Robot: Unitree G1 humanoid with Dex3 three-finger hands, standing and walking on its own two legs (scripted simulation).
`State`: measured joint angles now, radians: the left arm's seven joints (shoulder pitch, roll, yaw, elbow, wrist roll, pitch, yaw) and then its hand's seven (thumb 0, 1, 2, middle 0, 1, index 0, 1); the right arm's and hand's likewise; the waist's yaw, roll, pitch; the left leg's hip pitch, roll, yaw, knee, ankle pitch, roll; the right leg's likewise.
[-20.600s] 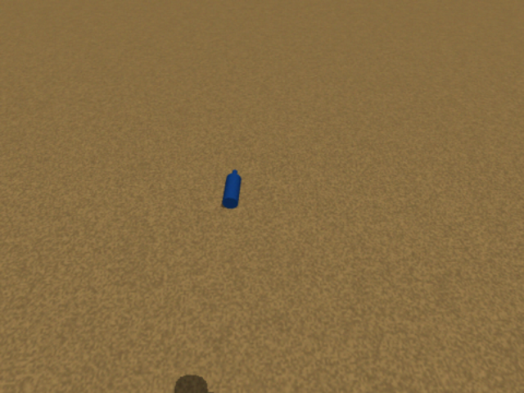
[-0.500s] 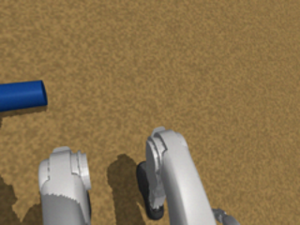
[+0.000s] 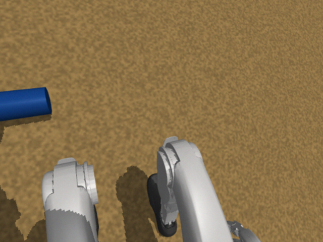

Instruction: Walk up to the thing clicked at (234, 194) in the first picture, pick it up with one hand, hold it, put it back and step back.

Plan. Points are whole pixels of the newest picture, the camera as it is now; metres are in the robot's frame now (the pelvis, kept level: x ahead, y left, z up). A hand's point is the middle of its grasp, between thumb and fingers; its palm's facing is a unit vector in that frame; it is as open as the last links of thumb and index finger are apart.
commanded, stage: rise first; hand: left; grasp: from above
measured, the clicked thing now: (0, 106) +0.49 +0.33 -0.29
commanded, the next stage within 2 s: approach in 0.06 s
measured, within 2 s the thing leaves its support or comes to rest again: neither
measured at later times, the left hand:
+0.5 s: hand out of the picture +0.49 +0.29 -0.16, palm faces -0.41 -0.04 -0.91, open 14.1 cm
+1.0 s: hand out of the picture +0.47 +0.32 -0.17, palm faces -0.47 -0.05 -0.88, open 14.1 cm
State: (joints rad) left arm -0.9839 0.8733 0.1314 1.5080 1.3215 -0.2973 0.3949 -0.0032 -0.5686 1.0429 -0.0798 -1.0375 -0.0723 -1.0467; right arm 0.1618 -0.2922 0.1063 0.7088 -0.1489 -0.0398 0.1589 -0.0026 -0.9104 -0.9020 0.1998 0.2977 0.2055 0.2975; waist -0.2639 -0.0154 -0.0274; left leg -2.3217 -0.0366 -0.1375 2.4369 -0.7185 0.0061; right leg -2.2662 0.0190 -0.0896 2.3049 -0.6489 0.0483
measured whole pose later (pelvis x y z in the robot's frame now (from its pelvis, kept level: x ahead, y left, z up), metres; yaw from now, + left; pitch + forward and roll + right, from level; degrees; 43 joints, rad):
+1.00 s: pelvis -0.01 +0.00 +0.00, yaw +0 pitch +33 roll -10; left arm -1.06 0.88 0.05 1.49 1.27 -0.25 0.32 0.00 -0.57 1.05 -0.09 -1.07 -0.09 -1.07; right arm 0.20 -0.30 0.15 0.69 -0.14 -0.04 0.13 0.00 -0.91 -0.90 0.20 0.30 0.21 0.30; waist -0.29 -0.02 0.01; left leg -2.33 -0.04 -0.14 2.44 -0.70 0.00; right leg -2.28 0.02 -0.09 2.31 -0.62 0.05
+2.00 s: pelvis +0.00 +0.00 -0.02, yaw -5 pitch +30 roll -14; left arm -1.07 1.04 0.16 1.67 1.35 -0.27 0.52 0.00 -0.53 1.07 -0.09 -1.03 -0.08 -1.05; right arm 0.17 -0.36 0.25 0.61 -0.22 -0.15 0.20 0.00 -0.90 -0.90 0.20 0.30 0.21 0.30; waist -0.38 -0.11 0.15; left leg -2.34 -0.03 -0.22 2.54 -0.74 0.01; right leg -2.27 0.05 -0.16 2.34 -0.63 0.06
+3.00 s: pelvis +0.00 +0.01 -0.02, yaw -6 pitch +29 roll -15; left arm -1.08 1.06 0.12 1.72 1.34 -0.27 0.57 -0.01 -0.15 0.86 -0.33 -0.98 -0.35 -0.96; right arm 0.14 -0.37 0.29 0.61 -0.23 -0.18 0.23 0.00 -0.90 -0.90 0.20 0.30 0.20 0.30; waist -0.39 -0.13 0.16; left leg -2.33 -0.02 -0.24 2.54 -0.75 0.01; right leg -2.25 0.05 -0.17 2.33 -0.62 0.06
